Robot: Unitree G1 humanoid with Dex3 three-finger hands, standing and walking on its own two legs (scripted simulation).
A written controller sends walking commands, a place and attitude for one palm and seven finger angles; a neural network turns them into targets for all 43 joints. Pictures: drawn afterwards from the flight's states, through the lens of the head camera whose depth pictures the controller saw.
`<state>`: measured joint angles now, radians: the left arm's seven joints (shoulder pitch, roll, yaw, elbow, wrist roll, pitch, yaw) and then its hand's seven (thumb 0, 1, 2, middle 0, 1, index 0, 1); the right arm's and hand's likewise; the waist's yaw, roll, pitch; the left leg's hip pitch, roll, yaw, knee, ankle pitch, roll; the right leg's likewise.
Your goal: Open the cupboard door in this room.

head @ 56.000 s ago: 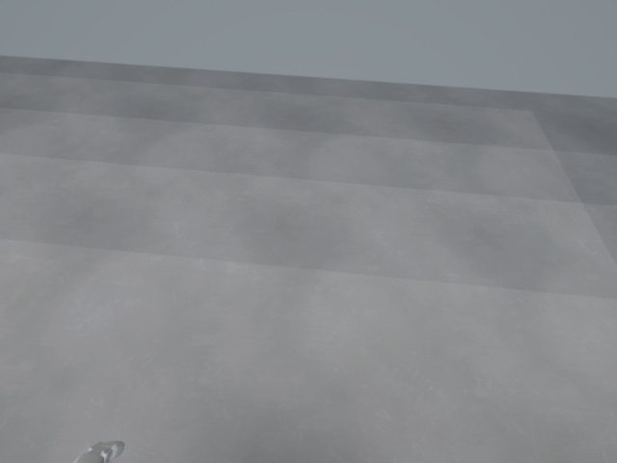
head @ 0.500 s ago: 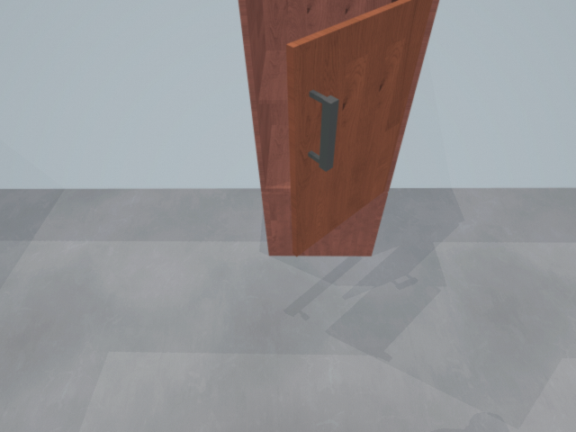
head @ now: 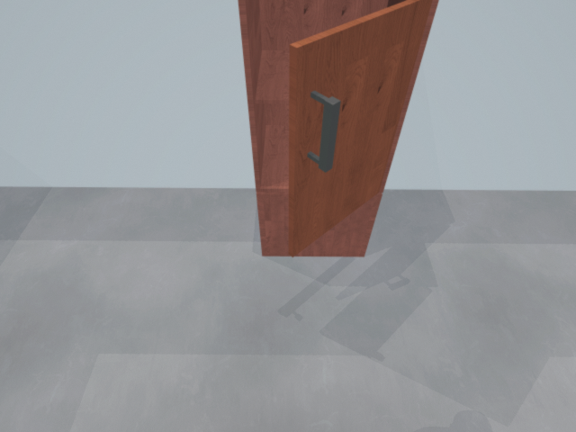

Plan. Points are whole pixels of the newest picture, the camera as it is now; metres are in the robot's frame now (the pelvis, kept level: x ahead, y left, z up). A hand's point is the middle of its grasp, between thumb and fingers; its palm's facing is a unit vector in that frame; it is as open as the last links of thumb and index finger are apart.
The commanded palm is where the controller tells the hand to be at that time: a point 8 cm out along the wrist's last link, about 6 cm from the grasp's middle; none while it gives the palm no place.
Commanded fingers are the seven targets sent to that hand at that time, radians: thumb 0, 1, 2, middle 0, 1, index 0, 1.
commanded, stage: look to check the result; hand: left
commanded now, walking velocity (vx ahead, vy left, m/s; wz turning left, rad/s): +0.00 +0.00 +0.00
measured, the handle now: (321, 132) +0.64 -0.03 +0.07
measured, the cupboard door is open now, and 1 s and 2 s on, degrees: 42 42 42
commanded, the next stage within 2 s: walk to a spot facing it in 0.42 s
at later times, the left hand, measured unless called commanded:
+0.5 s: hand out of the picture -0.02 +0.17 -0.18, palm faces +0.03 -0.99 -0.16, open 7.4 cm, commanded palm none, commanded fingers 0.00 0.90 0.90 -0.20 -0.30 -0.20 -0.30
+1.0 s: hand out of the picture +0.07 +0.18 -0.18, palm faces -0.15 -0.95 -0.27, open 7.4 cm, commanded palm none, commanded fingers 0.00 0.90 0.90 -0.20 -0.30 -0.20 -0.30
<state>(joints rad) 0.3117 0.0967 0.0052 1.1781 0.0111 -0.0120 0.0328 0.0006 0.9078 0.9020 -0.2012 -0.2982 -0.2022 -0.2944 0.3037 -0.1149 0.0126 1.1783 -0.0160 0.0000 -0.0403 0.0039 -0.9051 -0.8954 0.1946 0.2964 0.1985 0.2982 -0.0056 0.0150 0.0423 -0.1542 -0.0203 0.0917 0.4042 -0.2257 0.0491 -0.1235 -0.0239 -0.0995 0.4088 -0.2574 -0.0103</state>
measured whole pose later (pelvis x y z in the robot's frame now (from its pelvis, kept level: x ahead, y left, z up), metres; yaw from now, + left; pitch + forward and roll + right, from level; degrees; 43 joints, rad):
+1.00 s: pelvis -0.01 -0.01 -0.02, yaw -12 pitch +0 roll +1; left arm 0.21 0.17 0.08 1.00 0.03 0.03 0.00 0.00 0.91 0.90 -0.20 -0.30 -0.20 -0.29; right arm 0.23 -0.20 -0.06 1.02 -0.02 0.03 -0.03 0.00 -0.90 -0.90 0.20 0.30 0.20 0.30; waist 0.01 0.05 0.10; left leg -0.27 0.08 0.26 0.66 -0.40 0.01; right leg -0.30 -0.02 -0.04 0.64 -0.32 -0.03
